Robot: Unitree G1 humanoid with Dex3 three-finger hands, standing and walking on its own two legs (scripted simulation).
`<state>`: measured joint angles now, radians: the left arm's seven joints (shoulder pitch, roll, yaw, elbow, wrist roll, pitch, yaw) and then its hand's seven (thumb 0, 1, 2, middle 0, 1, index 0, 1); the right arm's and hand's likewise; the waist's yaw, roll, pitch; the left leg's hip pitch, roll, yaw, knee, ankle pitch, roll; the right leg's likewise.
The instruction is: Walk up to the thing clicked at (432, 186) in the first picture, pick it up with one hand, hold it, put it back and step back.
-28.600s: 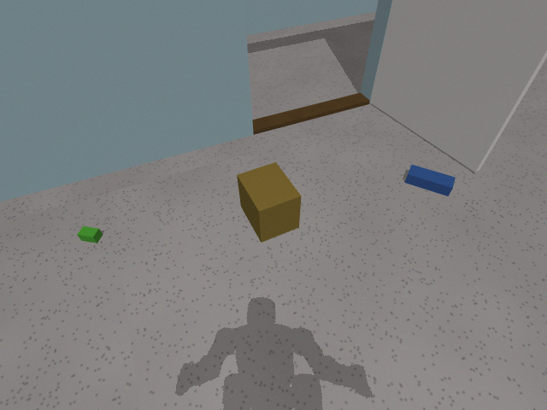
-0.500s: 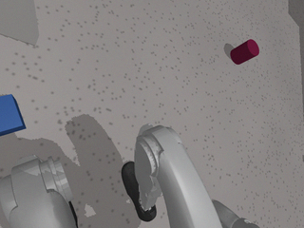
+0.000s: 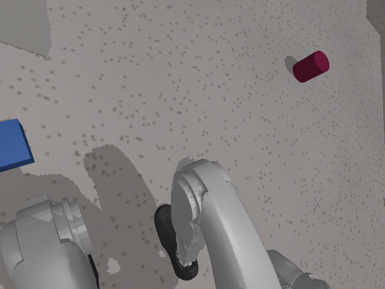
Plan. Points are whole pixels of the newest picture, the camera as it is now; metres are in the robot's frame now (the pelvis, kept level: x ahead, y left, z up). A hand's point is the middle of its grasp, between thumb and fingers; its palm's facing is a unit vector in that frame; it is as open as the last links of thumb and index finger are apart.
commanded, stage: settle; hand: left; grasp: from above
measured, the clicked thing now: out of the picture +0.41 +0.34 -0.27
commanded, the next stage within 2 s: lift in 0.88 s
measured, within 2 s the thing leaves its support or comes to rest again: leaves its support in 0.36 s
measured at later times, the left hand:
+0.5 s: hand out of the picture +0.39 +0.35 -0.21, palm faces -0.40 -0.13 -0.91, open 11.7 cm
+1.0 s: hand out of the picture +0.39 +0.34 -0.13, palm faces -0.46 -0.11 -0.88, open 11.7 cm
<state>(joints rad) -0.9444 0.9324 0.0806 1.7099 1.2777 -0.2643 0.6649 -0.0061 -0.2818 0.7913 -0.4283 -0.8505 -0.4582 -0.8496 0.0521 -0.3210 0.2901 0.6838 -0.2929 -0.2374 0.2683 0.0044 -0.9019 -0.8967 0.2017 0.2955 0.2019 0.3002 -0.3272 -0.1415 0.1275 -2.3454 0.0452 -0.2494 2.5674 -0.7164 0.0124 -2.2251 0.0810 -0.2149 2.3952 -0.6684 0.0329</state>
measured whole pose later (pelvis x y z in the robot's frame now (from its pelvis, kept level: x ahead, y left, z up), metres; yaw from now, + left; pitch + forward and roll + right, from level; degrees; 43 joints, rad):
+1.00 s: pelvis +0.00 -0.01 +0.03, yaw +6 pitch +32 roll -9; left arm -0.83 0.70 0.05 1.29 1.23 -0.23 0.33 -0.01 -0.28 0.73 -0.53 -0.78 -0.55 -0.73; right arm 0.14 -0.29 0.08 0.73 -0.14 -0.07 0.17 0.01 -0.91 -0.90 0.20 0.30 0.20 0.30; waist -0.20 -0.01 -0.05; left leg -2.31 0.02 -0.14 2.40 -0.66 0.01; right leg -2.22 0.04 -0.13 2.32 -0.67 0.00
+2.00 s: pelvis +0.01 +0.00 +0.30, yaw +13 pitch +23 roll -4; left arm -0.34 0.51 -0.12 0.71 1.01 -0.05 0.07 -0.01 -0.29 0.73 -0.55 -0.77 -0.56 -0.72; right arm 0.19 -0.23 -0.01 0.70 0.04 0.02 -0.03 0.01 -0.90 -0.90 0.20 0.30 0.20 0.30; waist -0.08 0.03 -0.18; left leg -1.38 0.02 -0.04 1.54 -0.56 0.02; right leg -1.32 0.03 -0.04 1.48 -0.56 0.02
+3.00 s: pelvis +0.08 +0.02 +0.45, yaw +14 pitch +8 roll -1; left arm -0.27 0.40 -0.20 0.77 1.03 -0.04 0.10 -0.02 -0.28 0.73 -0.54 -0.77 -0.56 -0.72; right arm 0.24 -0.25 -0.04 0.73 0.05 0.02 -0.04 0.01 -0.90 -0.89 0.20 0.30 0.20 0.30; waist -0.04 0.02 -0.06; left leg -0.52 0.01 0.02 0.72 -0.35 0.01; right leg -0.49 0.01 0.02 0.69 -0.35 0.01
